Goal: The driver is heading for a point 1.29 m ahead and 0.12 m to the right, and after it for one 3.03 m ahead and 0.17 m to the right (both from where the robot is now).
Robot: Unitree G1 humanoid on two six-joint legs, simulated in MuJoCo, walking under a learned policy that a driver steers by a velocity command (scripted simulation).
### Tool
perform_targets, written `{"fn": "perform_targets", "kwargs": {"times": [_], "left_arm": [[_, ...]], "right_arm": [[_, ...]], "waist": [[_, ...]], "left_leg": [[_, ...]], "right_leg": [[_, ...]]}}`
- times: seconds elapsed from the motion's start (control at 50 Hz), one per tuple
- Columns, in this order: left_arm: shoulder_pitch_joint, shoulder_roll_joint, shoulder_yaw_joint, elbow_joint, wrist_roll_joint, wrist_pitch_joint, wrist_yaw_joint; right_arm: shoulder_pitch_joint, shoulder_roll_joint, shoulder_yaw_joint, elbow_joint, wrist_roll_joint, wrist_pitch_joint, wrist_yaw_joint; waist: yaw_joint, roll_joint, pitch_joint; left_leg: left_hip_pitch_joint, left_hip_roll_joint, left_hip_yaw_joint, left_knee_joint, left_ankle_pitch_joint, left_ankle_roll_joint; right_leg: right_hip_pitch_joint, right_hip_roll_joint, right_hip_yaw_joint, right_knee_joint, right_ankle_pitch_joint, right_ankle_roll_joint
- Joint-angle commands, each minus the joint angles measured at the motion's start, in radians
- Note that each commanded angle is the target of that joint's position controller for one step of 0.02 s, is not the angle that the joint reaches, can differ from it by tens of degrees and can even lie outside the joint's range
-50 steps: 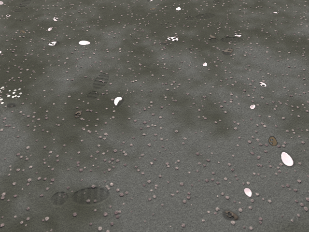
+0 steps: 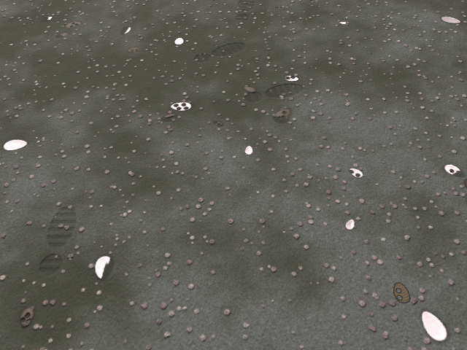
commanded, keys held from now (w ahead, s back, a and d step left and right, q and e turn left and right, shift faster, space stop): w+e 0.22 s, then e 0.10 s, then no key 0.34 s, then w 0.24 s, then w+q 0.10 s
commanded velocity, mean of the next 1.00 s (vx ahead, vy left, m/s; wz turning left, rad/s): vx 0.30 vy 0.00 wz -0.29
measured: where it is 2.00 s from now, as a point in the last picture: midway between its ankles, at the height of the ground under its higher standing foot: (245, 217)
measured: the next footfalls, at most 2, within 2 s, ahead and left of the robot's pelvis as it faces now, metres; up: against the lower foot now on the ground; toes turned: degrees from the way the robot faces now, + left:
right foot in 0.06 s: +0.22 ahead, -0.11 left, +0.00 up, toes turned -6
left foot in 0.52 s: +0.50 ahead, +0.02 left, +0.00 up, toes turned -18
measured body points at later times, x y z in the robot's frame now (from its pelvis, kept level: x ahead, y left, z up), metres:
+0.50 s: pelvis +0.28 -0.04 +0.00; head +0.31 -0.05 +0.45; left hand +0.42 +0.23 -0.11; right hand +0.42 -0.33 -0.09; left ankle +0.46 +0.03 -0.71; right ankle +0.18 -0.11 -0.73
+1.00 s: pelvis +0.39 -0.06 +0.02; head +0.38 -0.08 +0.47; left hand +0.49 +0.20 -0.10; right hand +0.45 -0.36 -0.10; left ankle +0.47 +0.04 -0.68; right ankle +0.31 -0.16 -0.73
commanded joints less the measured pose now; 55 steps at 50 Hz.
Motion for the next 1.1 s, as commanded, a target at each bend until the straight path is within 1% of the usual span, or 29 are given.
{"fn": "perform_targets", "kwargs": {"times": [0.02,0.06,0.08,0.1,0.12,0.14,0.16,0.18,0.22,0.3,0.36,0.42,0.5,0.52,0.54,0.56,0.58,0.62,0.66,0.7,0.76,0.82,0.86,0.88,0.9,0.92,0.94,0.98,1.1], "left_arm": [[-0.076,0.087,0.021,-0.121,-0.004,-0.014,-0.023],[0.202,0.191,0.078,-0.064,-0.01,-0.011,-0.015],[0.35,0.303,0.114,-0.042,-0.007,0.001,0.01],[0.309,0.347,0.113,-0.07,-0.006,-0.007,0.009],[0.337,0.256,0.088,-0.069,0.007,-0.01,0.008],[0.296,0.204,0.074,-0.072,0.012,-0.016,0.012],[0.219,0.18,0.065,-0.089,0.01,-0.02,0.011],[0.154,0.148,0.055,-0.109,0.012,-0.021,0.012],[0.12,0.149,0.052,-0.129,0.019,-0.023,0.016],[0.14,0.21,0.068,-0.132,0.012,-0.016,0.044],[0.173,0.203,0.067,-0.128,0.004,0.008,0.061],[0.209,0.183,0.058,-0.108,0.006,0.018,0.068],[0.164,0.155,0.047,-0.109,0.015,0.021,0.078],[0.168,0.132,0.039,-0.121,0.023,0.019,0.076],[0.242,0.101,0.027,-0.129,0.035,0.013,0.073],[0.367,0.093,0.017,-0.11,0.016,0.013,0.07],[0.363,0.176,0.032,-0.091,0.012,0.027,0.066],[0.234,0.193,0.042,-0.099,0.009,0.073,0.076],[0.208,0.154,0.036,-0.102,0.014,0.108,0.084],[0.233,0.111,0.024,-0.084,0.019,0.103,0.085],[0.229,0.132,0.029,-0.069,0.02,0.074,0.081],[0.248,0.115,0.029,-0.041,0.024,0.049,0.072],[0.291,0.103,0.028,-0.016,0.033,0.035,0.069],[0.344,0.132,0.033,-0.005,0.038,0.025,0.073],[0.395,0.204,0.052,0.006,0.031,0.021,0.077],[0.345,0.276,0.075,-0.005,0.036,0.011,0.075],[0.29,0.222,0.062,-0.025,0.039,-0.011,0.08],[0.269,0.164,0.05,-0.029,0.021,-0.035,0.076],[0.303,0.164,0.052,-0.003,0.028,-0.036,0.07]], "right_arm": [[0.005,-0.195,-0.043,-0.048,0.005,0.021,-0.011],[-0.022,-0.193,-0.04,-0.074,0.003,0.035,-0.018],[0.0,-0.154,-0.022,-0.109,-0.019,0.021,-0.016],[0.066,-0.029,0.017,-0.152,-0.017,-0.021,0.006],[-0.054,-0.137,-0.008,-0.172,0.021,-0.067,0.022],[-0.131,-0.153,-0.012,-0.201,0.047,-0.085,0.027],[-0.146,-0.139,-0.011,-0.199,0.032,-0.088,0.021],[-0.142,-0.151,-0.023,-0.191,0.012,-0.078,0.013],[-0.107,-0.133,-0.029,-0.2,-0.003,-0.048,0.015],[-0.192,-0.102,-0.026,-0.245,-0.024,-0.02,-0.001],[-0.267,-0.072,-0.013,-0.268,-0.017,-0.023,0.008],[-0.322,-0.089,-0.016,-0.294,-0.01,-0.024,0.022],[-0.229,-0.142,-0.036,-0.274,-0.03,-0.046,0.028],[-0.184,-0.171,-0.042,-0.268,-0.046,-0.055,0.024],[-0.137,-0.213,-0.044,-0.276,-0.069,-0.055,0.02],[-0.087,-0.176,-0.039,-0.258,-0.062,-0.037,0.021],[-0.092,-0.124,-0.024,-0.263,-0.023,-0.023,0.028],[-0.19,-0.095,-0.007,-0.277,-0.011,0.004,0.032],[-0.277,-0.093,-0.001,-0.282,-0.024,0.029,0.032],[-0.271,-0.13,-0.016,-0.271,-0.026,0.042,0.027],[-0.226,-0.183,-0.038,-0.26,0.004,0.046,0.01],[-0.231,-0.171,-0.04,-0.258,0.023,0.054,-0.003],[-0.242,-0.134,-0.032,-0.262,0.024,0.056,-0.004],[-0.282,-0.088,-0.019,-0.284,0.022,0.051,0.0],[-0.321,-0.029,-0.006,-0.314,0.024,0.032,0.006],[-0.336,-0.08,-0.018,-0.328,0.035,0.01,0.013],[-0.3,-0.124,-0.034,-0.312,0.039,0.0,0.019],[-0.245,-0.119,-0.038,-0.27,0.027,0.0,0.027],[-0.321,-0.053,-0.018,-0.295,0.019,0.025,0.052]], "waist": [[0.035,0.095,0.044],[0.184,0.088,-0.117],[0.218,-0.074,-0.237],[0.118,-0.262,-0.366],[0.184,-0.133,-0.369],[0.177,-0.097,-0.24],[0.124,0.027,-0.148],[0.087,0.041,-0.108],[0.037,0.014,-0.079],[0.036,0.004,-0.018],[0.079,-0.058,-0.058],[0.11,-0.084,-0.071],[0.048,-0.089,-0.091],[0.036,-0.041,-0.141],[0.056,0.099,-0.249],[0.067,0.308,-0.375],[0.06,0.202,-0.371],[0.061,0.082,-0.205],[0.095,0.123,-0.09],[0.091,0.189,-0.087],[0.076,0.191,-0.119],[0.104,0.175,-0.089],[0.133,0.146,-0.059],[0.153,0.057,-0.038],[0.161,-0.142,-0.008],[0.151,-0.235,0.095],[0.114,-0.173,0.12],[0.099,-0.111,0.081],[0.137,-0.098,0.068]], "left_leg": [[0.03,0.323,-0.043,0.134,0.864,0.129],[-0.095,0.263,0.007,0.525,1.013,0.075],[-0.377,0.206,0.017,0.869,0.621,0.028],[-0.78,-0.03,-0.15,1.206,-0.194,-0.022],[-0.89,0.026,-0.323,1.244,-0.174,0.015],[-0.935,0.07,-0.311,1.204,-0.097,0.042],[-0.887,0.117,-0.305,1.103,-0.027,0.045],[-0.816,0.148,-0.301,1.011,0.007,0.037],[-0.729,0.161,-0.299,0.932,0.038,0.015],[-0.699,0.102,-0.246,0.689,0.167,-0.058],[-0.599,0.038,-0.219,0.444,0.404,-0.052],[-0.562,0.021,-0.238,0.341,0.485,-0.036],[-0.481,0.034,-0.255,0.213,0.469,0.034],[-0.343,0.088,-0.283,0.199,0.733,0.064],[-0.089,0.252,-0.432,0.285,1.126,0.162],[0.094,0.439,-0.679,0.271,1.203,0.339],[0.044,0.436,-0.75,0.231,0.913,0.339],[-0.15,0.353,-0.643,0.161,0.488,0.265],[-0.371,0.262,-0.533,0.068,0.224,0.207],[-0.452,0.191,-0.448,0.01,0.04,0.186],[-0.423,0.227,-0.485,-0.036,-0.122,0.206],[-0.477,0.225,-0.474,-0.045,-0.235,0.178],[-0.549,0.18,-0.428,0.003,-0.27,0.124],[-0.645,0.129,-0.368,0.145,-0.22,0.081],[-0.81,0.005,-0.207,0.407,-0.128,0.027],[-0.921,0.01,-0.228,0.571,-0.096,0.046],[-0.977,0.052,-0.294,0.67,-0.035,0.059],[-1.024,0.062,-0.33,0.707,0.066,0.062],[-0.859,0.077,-0.244,0.589,0.298,-0.004]], "right_leg": [[0.02,0.063,-0.085,-0.022,-0.151,-0.047],[0.426,0.154,-0.099,-0.089,-0.115,-0.112],[0.749,-0.048,0.218,-0.1,-0.098,-0.19],[1.051,-0.27,0.823,-0.288,-0.259,-0.395],[1.063,-0.252,0.805,-0.353,-0.26,-0.34],[0.959,-0.213,0.632,-0.339,-0.176,-0.29],[0.786,-0.167,0.502,-0.348,-0.055,-0.257],[0.662,-0.133,0.414,-0.363,0.035,-0.236],[0.537,-0.097,0.363,-0.404,0.12,-0.236],[0.398,-0.03,0.215,-0.378,0.462,-0.21],[0.381,0.029,0.155,-0.328,0.414,-0.136],[0.433,-0.004,0.213,-0.291,0.287,-0.11],[0.546,-0.024,0.285,-0.118,0.282,-0.081],[0.517,0.041,0.263,-0.01,0.233,-0.045],[0.363,0.128,0.222,0.198,-0.075,0.004],[0.193,0.201,0.191,0.435,-0.663,0.064],[0.156,0.16,0.233,0.524,-0.709,0.086],[0.109,0.103,0.183,0.551,-0.607,0.123],[0.204,0.059,0.129,0.371,-0.535,0.131],[0.316,0.082,0.049,0.213,-0.488,0.123],[0.372,0.091,0.013,0.087,-0.409,0.084],[0.47,0.097,-0.024,-0.082,-0.303,0.031],[0.552,0.091,-0.018,-0.189,-0.323,-0.015],[0.605,-0.016,0.125,-0.292,-0.434,-0.065],[0.648,-0.182,0.394,-0.44,-0.665,-0.149],[0.576,-0.31,0.601,-0.552,-0.771,-0.22],[0.599,-0.294,0.559,-0.54,-0.695,-0.2],[0.703,-0.229,0.387,-0.513,-0.481,-0.124],[0.62,-0.159,0.05,-0.519,-0.139,-0.076]]}}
